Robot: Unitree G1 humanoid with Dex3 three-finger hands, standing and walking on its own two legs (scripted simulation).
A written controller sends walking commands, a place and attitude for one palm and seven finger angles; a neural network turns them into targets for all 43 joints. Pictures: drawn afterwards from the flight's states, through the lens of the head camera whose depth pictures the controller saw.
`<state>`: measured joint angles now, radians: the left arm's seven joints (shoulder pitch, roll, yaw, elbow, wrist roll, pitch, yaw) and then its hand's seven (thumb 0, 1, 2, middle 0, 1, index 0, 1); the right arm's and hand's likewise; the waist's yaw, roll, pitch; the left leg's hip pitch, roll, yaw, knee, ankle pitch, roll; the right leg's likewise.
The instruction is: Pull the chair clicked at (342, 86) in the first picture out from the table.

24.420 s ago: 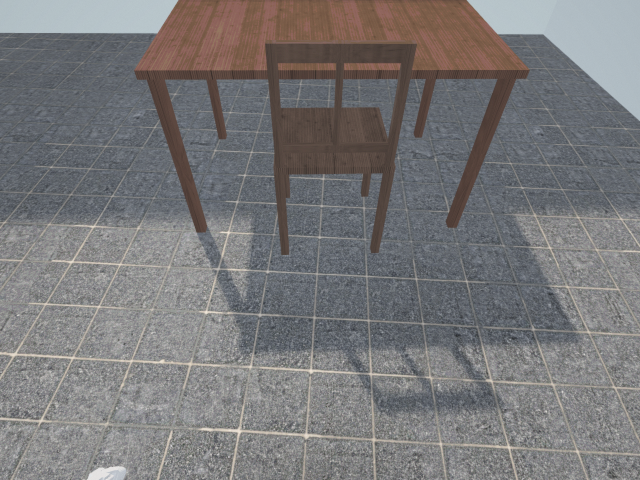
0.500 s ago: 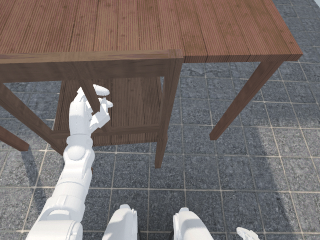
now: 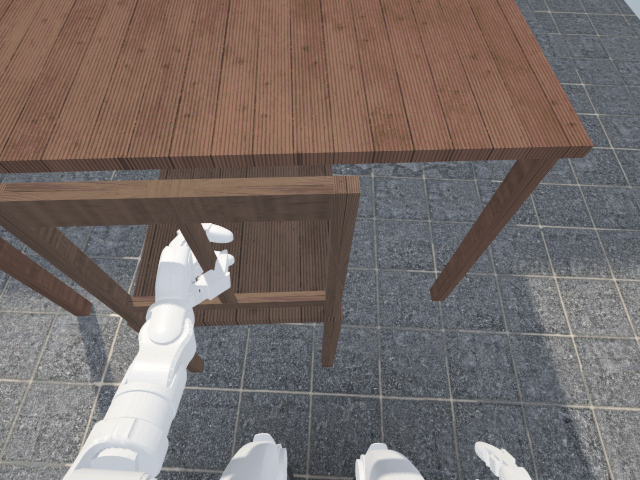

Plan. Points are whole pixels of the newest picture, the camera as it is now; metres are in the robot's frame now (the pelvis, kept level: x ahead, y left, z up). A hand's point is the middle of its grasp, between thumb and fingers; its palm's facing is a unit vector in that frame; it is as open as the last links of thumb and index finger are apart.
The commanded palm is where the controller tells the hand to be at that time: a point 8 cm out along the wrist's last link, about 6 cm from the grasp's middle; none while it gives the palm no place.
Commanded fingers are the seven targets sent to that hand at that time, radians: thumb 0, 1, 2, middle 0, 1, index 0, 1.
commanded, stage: step backward, pulling the chair out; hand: left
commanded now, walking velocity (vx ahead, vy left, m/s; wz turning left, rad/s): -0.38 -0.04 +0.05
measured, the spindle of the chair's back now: (210, 265) +0.40 +0.16 -0.05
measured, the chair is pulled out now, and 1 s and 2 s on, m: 0.05 0.18 0.29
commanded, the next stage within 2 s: none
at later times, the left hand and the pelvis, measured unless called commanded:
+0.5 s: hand (227, 314) +0.32 +0.12 -0.02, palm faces +0.00 -0.99 -0.13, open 5.1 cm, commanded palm +0.30 +0.17 -0.02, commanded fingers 0.00 0.90 0.90 -0.50 -1.45 -0.50 -1.45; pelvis -0.03 -0.01 +0.05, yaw -2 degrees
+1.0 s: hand (225, 365) +0.26 +0.11 -0.02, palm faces -0.02 -0.99 -0.16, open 5.3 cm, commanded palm +0.25 +0.17 -0.02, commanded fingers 0.00 0.90 0.90 -0.50 -1.45 -0.50 -1.45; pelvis -0.09 -0.01 +0.04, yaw -1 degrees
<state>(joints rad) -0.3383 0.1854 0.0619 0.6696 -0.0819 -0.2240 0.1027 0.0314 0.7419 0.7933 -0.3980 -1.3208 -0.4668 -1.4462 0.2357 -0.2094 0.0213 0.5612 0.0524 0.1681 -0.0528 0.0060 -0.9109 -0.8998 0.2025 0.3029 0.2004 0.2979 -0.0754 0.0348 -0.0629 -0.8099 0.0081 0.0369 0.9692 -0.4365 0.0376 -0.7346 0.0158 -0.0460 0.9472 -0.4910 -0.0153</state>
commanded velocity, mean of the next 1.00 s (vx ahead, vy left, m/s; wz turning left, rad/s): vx -0.38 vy -0.04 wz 0.08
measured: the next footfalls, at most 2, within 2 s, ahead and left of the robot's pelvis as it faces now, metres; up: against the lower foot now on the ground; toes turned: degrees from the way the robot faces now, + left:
left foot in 1.36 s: -0.15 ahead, +0.17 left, +0.00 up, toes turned +4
right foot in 1.86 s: -0.09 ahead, -0.10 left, +0.00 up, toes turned +0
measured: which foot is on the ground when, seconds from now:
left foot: down 0.00-1.00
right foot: down 0.00-1.00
